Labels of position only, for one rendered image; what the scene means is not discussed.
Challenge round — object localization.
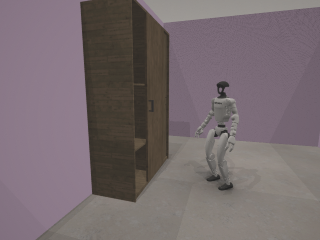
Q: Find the robot left thigh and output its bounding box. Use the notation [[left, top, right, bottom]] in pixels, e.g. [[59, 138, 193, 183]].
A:
[[217, 131, 230, 166]]

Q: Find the right robot foot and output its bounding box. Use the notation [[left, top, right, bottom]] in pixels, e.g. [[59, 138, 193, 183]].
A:
[[206, 174, 220, 182]]

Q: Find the robot left hand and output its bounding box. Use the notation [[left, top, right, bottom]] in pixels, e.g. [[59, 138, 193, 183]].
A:
[[225, 135, 236, 152]]

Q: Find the wardrobe door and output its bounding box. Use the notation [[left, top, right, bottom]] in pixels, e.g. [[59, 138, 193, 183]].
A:
[[144, 13, 164, 182], [163, 34, 167, 158]]

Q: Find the robot right upper arm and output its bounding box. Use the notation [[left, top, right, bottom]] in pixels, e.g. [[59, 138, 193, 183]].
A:
[[209, 98, 215, 116]]

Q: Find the left robot forearm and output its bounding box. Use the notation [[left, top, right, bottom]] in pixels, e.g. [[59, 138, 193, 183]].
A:
[[229, 114, 239, 137]]

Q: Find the robot right hand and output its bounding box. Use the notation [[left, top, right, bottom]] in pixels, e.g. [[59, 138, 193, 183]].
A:
[[194, 126, 204, 138]]

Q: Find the right robot forearm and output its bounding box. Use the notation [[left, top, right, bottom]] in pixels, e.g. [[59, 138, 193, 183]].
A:
[[201, 113, 212, 128]]

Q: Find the robot left upper arm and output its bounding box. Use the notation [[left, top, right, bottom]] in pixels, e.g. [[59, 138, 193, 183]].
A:
[[226, 98, 238, 121]]

